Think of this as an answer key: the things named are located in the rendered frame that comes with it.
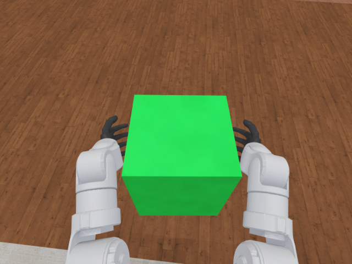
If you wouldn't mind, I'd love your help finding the robot right upper arm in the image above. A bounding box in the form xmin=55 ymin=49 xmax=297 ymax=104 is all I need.
xmin=233 ymin=240 xmax=297 ymax=264

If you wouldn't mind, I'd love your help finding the left robot forearm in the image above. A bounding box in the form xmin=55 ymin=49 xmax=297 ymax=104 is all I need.
xmin=65 ymin=138 xmax=123 ymax=264

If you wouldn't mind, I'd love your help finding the right robot forearm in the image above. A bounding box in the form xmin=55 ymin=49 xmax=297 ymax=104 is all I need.
xmin=240 ymin=142 xmax=299 ymax=264

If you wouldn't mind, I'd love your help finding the left robot hand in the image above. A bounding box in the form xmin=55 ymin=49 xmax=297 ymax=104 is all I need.
xmin=101 ymin=115 xmax=128 ymax=156

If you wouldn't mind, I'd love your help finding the right robot hand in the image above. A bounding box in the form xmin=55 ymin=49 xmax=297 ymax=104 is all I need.
xmin=233 ymin=119 xmax=261 ymax=161

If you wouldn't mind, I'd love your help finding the carton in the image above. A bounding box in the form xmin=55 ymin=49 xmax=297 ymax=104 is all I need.
xmin=122 ymin=95 xmax=242 ymax=216

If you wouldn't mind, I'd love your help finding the robot left upper arm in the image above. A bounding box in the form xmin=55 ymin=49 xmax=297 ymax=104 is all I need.
xmin=66 ymin=237 xmax=130 ymax=264

